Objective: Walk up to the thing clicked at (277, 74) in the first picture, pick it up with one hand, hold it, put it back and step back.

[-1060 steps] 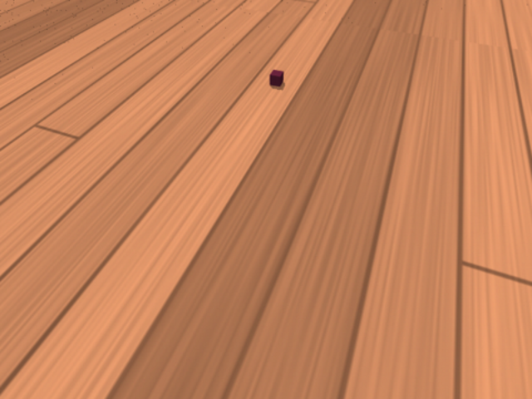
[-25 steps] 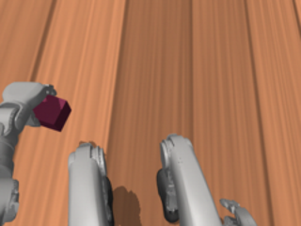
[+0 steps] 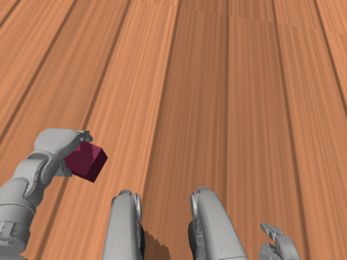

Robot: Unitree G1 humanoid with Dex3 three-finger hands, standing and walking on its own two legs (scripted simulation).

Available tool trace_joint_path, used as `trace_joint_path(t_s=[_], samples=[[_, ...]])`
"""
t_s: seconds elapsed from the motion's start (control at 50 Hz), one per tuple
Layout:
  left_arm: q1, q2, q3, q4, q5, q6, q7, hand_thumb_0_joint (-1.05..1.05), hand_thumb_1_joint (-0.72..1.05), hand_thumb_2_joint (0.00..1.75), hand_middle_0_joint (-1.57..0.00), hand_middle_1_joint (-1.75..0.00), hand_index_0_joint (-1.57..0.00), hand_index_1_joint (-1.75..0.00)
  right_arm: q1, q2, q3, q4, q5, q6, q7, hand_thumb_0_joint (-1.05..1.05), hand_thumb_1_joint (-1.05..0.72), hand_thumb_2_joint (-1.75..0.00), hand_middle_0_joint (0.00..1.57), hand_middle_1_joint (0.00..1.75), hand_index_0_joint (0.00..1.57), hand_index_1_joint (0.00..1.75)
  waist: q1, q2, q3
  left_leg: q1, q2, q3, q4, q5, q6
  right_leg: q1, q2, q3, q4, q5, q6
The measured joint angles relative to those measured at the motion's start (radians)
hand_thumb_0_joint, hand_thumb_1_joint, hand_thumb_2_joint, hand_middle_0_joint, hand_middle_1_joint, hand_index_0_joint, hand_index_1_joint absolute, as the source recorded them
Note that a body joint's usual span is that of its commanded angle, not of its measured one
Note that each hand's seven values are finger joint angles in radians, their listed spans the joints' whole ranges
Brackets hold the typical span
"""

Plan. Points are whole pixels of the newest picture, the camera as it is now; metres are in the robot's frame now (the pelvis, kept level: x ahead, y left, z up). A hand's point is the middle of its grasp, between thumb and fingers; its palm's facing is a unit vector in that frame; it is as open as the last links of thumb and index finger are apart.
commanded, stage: lift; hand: left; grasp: from above
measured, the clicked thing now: (84, 160) +0.37 +0.22 -0.12
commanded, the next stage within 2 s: hold in 0.78 s
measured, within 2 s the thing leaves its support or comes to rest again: neither
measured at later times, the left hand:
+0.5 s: hand (44, 146) +0.34 +0.24 +0.07, palm faces -0.50 -0.01 -0.87, open 10.3 cm
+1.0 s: hand (34, 118) +0.36 +0.23 +0.13, palm faces -0.51 -0.01 -0.86, open 10.3 cm
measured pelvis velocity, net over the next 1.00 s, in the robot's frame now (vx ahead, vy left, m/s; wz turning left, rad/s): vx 0.07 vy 0.00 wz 0.02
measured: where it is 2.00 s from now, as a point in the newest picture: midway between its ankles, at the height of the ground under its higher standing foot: (168, 259)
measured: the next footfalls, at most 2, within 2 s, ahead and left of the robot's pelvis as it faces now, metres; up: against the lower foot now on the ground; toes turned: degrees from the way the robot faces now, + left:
none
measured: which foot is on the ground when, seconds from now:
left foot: down 0.00-1.00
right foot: down 0.00-1.00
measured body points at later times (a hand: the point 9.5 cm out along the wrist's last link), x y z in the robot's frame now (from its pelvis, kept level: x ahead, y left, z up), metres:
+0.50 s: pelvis +0.04 +0.00 +0.14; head +0.10 +0.01 +0.59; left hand +0.36 +0.24 +0.12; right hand +0.14 -0.27 +0.02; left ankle +0.09 +0.11 -0.51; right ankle +0.09 -0.14 -0.51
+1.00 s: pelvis +0.07 +0.00 +0.19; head +0.11 +0.00 +0.64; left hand +0.38 +0.23 +0.18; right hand +0.18 -0.27 +0.08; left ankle +0.09 +0.11 -0.51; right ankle +0.09 -0.14 -0.51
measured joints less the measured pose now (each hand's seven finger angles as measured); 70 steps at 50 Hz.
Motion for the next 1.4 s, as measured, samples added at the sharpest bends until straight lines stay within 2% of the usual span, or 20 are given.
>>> trace_joint_path(t_s=[0.08, 0.14, 0.24, 0.34, 0.5, 0.68, 0.78, 0.94, 1.16, 1.24, 1.4], samples=[[0.063, -0.020, -0.022, -0.017, -0.014, -0.007, 0.001, 0.03, 0.09, 0.43, -1.14, -0.34, -0.66, -0.31, 0.014, 0.003, 0.009, 0.009, 0.008, -0.011, -0.022, 0.01, -0.90, -0.90, 0.20, 0.30, 0.21, 0.30, 0.002, 0.002, -0.001, 0.135, -0.001, 0.007, -0.109, 0.019, -0.001, 0.133, -0.002, 0.002, -0.110, 0.022, -0.002], [0.088, -0.036, -0.028, 0.004, -0.008, -0.015, 0.015, 0.03, 0.09, 0.43, -1.14, -0.33, -0.67, -0.31, 0.022, 0.005, 0.012, 0.016, 0.011, -0.023, -0.033, 0.01, -0.90, -0.90, 0.20, 0.30, 0.21, 0.30, 0.002, 0.002, -0.003, 0.228, -0.001, 0.013, -0.188, 0.036, -0.002, 0.223, -0.003, 0.005, -0.189, 0.040, -0.004], [0.085, -0.053, -0.041, 0.076, 0.018, -0.023, 0.046, 0.03, 0.09, 0.43, -1.12, -0.31, -0.67, -0.30, 0.032, 0.005, 0.011, 0.033, 0.014, -0.043, -0.041, 0.01, -0.90, -0.90, 0.20, 0.30, 0.21, 0.30, 0.003, 0.003, 0.000, 0.362, -0.001, 0.021, -0.309, 0.066, -0.005, 0.355, -0.004, 0.008, -0.309, 0.072, -0.007], [0.082, -0.072, -0.047, 0.119, 0.025, -0.023, 0.065, 0.04, 0.09, 0.43, -1.12, -0.30, -0.67, -0.30, 0.045, 0.001, 0.002, 0.044, 0.017, -0.058, -0.040, 0.01, -0.90, -0.90, 0.20, 0.30, 0.21, 0.30, 0.007, 0.004, 0.018, 0.482, 0.000, 0.032, -0.422, 0.096, -0.007, 0.469, -0.004, 0.015, -0.419, 0.104, -0.008], [0.098, -0.108, -0.075, 0.133, 0.031, -0.034, 0.073, 0.05, 0.09, 0.43, -1.13, -0.27, -0.67, -0.28, 0.073, -0.007, -0.009, 0.055, 0.019, -0.062, -0.041, 0.01, -0.90, -0.90, 0.20, 0.30, 0.21, 0.30, 0.017, 0.001, 0.040, 0.642, -0.004, 0.053, -0.572, 0.131, -0.007, 0.617, -0.008, 0.031, -0.558, 0.139, -0.009], [0.096, -0.132, -0.072, 0.133, 0.050, -0.029, 0.097, 0.07, 0.10, 0.41, -1.17, -0.23, -0.68, -0.25, 0.077, -0.006, -0.018, 0.056, 0.024, -0.058, -0.036, 0.01, -0.90, -0.90, 0.20, 0.30, 0.21, 0.30, 0.026, -0.006, 0.073, 0.789, -0.006, 0.073, -0.712, 0.166, -0.009, 0.753, -0.011, 0.046, -0.688, 0.174, -0.009], [0.099, -0.136, -0.072, 0.128, 0.042, -0.007, 0.088, 0.09, 0.12, 0.40, -1.19, -0.22, -0.67, -0.23, 0.076, -0.006, -0.025, 0.054, 0.027, -0.054, -0.035, 0.01, -0.90, -0.90, 0.20, 0.30, 0.21, 0.30, 0.032, -0.006, 0.082, 0.860, -0.009, 0.080, -0.783, 0.184, -0.009, 0.820, -0.013, 0.051, -0.755, 0.193, -0.010], [0.119, -0.140, -0.087, 0.108, 0.023, -0.001, 0.045, 0.11, 0.13, 0.39, -1.22, -0.22, -0.67, -0.22, 0.074, -0.008, -0.029, 0.048, 0.028, -0.043, -0.042, 0.01, -0.90, -0.90, 0.20, 0.30, 0.21, 0.30, 0.039, -0.009, 0.087, 0.949, -0.012, 0.085, -0.867, 0.204, -0.009, 0.908, -0.016, 0.054, -0.840, 0.214, -0.009], [0.125, -0.143, -0.087, 0.087, 0.039, -0.022, 0.033, 0.13, 0.15, 0.38, -1.24, -0.22, -0.66, -0.20, 0.057, -0.008, -0.030, 0.051, 0.028, -0.031, -0.045, 0.01, -0.90, -0.90, 0.20, 0.30, 0.20, 0.30, 0.052, -0.007, 0.095, 1.031, -0.016, 0.093, -0.934, 0.217, -0.009, 0.985, -0.020, 0.061, -0.902, 0.226, -0.008], [0.123, -0.145, -0.083, 0.081, 0.034, -0.009, 0.027, 0.13, 0.15, 0.38, -1.24, -0.22, -0.65, -0.20, 0.054, -0.007, -0.030, 0.050, 0.030, -0.024, -0.042, 0.01, -0.90, -0.90, 0.20, 0.30, 0.20, 0.30, 0.055, -0.005, 0.095, 1.054, -0.016, 0.096, -0.954, 0.223, -0.009, 1.007, -0.020, 0.063, -0.921, 0.233, -0.008], [0.145, -0.141, -0.095, 0.044, 0.016, -0.001, -0.017, 0.13, 0.16, 0.37, -1.24, -0.23, -0.65, -0.20, 0.054, -0.009, -0.029, 0.039, 0.033, -0.006, -0.047, 0.01, -0.90, -0.90, 0.20, 0.30, 0.21, 0.30, 0.058, -0.002, 0.097, 1.100, -0.016, 0.099, -0.990, 0.237, -0.011, 1.050, -0.019, 0.066, -0.954, 0.246, -0.010]])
